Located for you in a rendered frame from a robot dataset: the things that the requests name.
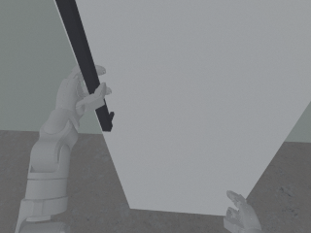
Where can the right robot hand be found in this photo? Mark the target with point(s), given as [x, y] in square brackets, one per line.
[246, 218]

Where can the fridge door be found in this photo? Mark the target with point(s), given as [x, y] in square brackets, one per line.
[204, 93]

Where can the handle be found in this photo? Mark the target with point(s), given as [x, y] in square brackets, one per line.
[74, 27]

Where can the left robot upper arm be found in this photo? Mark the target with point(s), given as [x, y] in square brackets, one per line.
[49, 227]

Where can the robot left forearm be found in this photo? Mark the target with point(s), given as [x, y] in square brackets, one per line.
[49, 165]

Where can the left robot hand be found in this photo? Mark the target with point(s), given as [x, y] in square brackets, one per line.
[75, 98]

